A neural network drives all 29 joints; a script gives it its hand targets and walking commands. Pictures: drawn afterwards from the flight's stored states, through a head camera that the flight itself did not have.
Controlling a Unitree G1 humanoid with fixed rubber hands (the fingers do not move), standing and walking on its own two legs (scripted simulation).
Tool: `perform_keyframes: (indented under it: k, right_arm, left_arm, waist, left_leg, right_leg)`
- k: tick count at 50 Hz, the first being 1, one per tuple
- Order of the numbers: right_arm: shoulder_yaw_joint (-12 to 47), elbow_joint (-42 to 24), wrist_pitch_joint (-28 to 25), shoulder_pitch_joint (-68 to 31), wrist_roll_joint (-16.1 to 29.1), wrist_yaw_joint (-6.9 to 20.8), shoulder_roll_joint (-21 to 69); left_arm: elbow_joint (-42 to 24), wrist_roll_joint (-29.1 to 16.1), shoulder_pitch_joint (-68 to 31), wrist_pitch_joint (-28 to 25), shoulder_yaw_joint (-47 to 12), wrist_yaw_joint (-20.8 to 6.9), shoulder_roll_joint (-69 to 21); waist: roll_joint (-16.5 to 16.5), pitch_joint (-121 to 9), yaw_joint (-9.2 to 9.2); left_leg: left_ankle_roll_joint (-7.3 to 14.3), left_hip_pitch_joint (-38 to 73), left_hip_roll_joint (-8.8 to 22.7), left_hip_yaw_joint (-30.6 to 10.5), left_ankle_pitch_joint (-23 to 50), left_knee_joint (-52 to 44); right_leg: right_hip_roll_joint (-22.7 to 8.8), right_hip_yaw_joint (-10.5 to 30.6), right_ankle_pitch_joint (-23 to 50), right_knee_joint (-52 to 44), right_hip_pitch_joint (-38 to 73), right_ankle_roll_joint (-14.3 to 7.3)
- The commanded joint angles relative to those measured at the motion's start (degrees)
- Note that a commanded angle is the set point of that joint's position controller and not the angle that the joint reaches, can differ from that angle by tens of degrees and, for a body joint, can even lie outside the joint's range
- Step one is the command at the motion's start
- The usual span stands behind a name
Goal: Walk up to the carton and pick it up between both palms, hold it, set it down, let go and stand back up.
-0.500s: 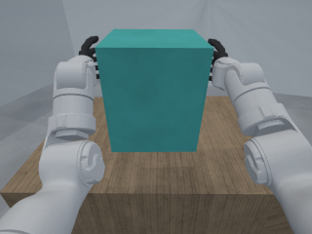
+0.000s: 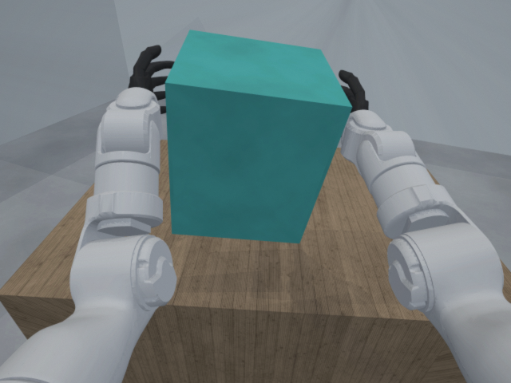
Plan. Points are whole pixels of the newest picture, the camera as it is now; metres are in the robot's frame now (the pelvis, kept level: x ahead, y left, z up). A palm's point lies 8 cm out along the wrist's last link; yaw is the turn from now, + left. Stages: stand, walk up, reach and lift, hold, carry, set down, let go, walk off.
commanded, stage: set down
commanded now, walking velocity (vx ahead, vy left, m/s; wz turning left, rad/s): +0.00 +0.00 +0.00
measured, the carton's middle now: (246, 140) +0.41 +0.02 +0.26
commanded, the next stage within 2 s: none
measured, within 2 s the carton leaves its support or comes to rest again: neither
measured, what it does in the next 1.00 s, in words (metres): stands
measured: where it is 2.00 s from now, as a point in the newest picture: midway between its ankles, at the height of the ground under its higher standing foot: outside the picture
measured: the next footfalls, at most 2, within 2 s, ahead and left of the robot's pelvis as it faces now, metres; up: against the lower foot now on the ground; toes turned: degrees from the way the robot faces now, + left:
none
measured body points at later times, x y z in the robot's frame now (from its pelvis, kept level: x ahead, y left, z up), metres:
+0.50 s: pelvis +0.00 -0.01 +0.00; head -0.08 +0.00 +0.44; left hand +0.40 +0.15 +0.30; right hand +0.41 -0.16 +0.27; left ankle +0.00 +0.13 -0.75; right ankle +0.00 -0.09 -0.75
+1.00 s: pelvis +0.00 -0.02 +0.00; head -0.06 -0.01 +0.44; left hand +0.40 +0.14 +0.26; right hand +0.42 -0.16 +0.24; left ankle +0.00 +0.13 -0.75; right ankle +0.00 -0.09 -0.75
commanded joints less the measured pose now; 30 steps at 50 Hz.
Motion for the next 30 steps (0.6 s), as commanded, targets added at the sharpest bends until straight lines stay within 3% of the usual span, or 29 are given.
perform_keyframes:
  k: [1,6,11,21,30]
  right_arm:
    - [9.9,-24.4,-4.1,-53.2,6.6,6.4,30.1]
    - [12.0,-26.7,-3.9,-51.2,7.5,7.0,30.6]
    - [12.8,-25.3,-3.2,-48.6,7.5,7.9,30.7]
    - [12.6,-21.5,-3.5,-46.3,6.5,9.0,30.6]
    - [9.9,-19.2,-5.6,-46.1,3.6,9.9,30.2]
  left_arm:
    - [-8.6,-11.2,-38.1,-3.4,-21.8,-5.4,-38.2]
    - [-13.9,-12.3,-36.7,-3.3,-25.5,-3.2,-40.6]
    - [-15.0,-11.9,-35.3,-2.8,-25.5,-2.1,-39.9]
    - [-11.2,-9.8,-31.7,-3.0,-21.2,-2.1,-37.3]
    - [-9.4,-9.8,-31.8,-4.8,-20.7,-1.9,-37.9]
  waist:
    - [5.8,-20.4,-1.65]
    - [6.9,-21.3,-1.38]
    - [6.0,-20.1,-0.23]
    - [2.2,-17.8,2.31]
    - [2.2,-17.9,2.45]
  left_leg:
    - [-2.4,3.3,-2.1,3.0,23.9,0.1]
    - [-3.0,4.5,-1.8,2.1,24.9,1.0]
    - [-2.7,3.4,-1.7,2.3,22.8,0.6]
    - [-1.0,1.0,-1.9,3.4,19.0,-0.8]
    - [-0.9,-0.1,-1.9,3.8,16.0,-1.5]
  right_leg:
    - [-0.7,-0.1,18.1,0.9,8.2,4.6]
    - [-0.4,-0.5,17.3,1.5,6.2,4.6]
    - [-0.4,-0.4,16.7,1.9,5.5,4.9]
    - [-0.9,0.1,18.1,1.7,6.1,5.8]
    - [-1.5,0.0,16.5,1.4,5.3,5.9]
